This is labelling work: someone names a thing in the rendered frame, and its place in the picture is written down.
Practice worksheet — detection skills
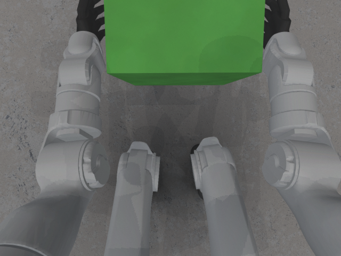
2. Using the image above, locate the carton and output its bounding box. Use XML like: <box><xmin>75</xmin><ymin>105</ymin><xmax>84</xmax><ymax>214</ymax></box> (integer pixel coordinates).
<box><xmin>104</xmin><ymin>0</ymin><xmax>265</xmax><ymax>85</ymax></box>

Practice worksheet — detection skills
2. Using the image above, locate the right robot upper arm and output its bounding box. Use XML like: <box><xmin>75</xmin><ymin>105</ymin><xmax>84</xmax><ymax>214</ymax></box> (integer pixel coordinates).
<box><xmin>262</xmin><ymin>139</ymin><xmax>341</xmax><ymax>256</ymax></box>

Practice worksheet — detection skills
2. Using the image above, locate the left robot upper arm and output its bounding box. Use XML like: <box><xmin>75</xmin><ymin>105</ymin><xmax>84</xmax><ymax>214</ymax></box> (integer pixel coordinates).
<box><xmin>0</xmin><ymin>139</ymin><xmax>110</xmax><ymax>256</ymax></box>

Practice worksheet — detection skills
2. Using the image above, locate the robot left thigh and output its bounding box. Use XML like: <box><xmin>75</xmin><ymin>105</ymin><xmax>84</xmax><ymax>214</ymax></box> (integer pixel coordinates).
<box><xmin>104</xmin><ymin>149</ymin><xmax>160</xmax><ymax>256</ymax></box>

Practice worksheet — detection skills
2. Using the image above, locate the robot left hand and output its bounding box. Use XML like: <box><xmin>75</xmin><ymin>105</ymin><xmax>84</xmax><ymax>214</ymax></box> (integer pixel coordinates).
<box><xmin>76</xmin><ymin>0</ymin><xmax>105</xmax><ymax>42</ymax></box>

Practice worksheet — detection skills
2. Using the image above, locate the robot right forearm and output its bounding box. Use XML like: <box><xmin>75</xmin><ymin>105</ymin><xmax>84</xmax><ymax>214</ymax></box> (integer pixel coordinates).
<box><xmin>262</xmin><ymin>31</ymin><xmax>337</xmax><ymax>153</ymax></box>

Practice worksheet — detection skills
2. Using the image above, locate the robot left forearm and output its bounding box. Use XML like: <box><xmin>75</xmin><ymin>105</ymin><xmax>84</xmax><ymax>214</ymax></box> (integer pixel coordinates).
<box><xmin>35</xmin><ymin>31</ymin><xmax>105</xmax><ymax>182</ymax></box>

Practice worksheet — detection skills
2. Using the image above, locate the robot right shin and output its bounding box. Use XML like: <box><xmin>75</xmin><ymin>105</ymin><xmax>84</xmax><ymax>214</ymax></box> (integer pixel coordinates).
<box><xmin>196</xmin><ymin>137</ymin><xmax>237</xmax><ymax>172</ymax></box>

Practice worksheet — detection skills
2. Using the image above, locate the robot right hand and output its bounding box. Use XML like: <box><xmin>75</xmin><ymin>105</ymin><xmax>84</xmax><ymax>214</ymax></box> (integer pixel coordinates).
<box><xmin>263</xmin><ymin>0</ymin><xmax>291</xmax><ymax>49</ymax></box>

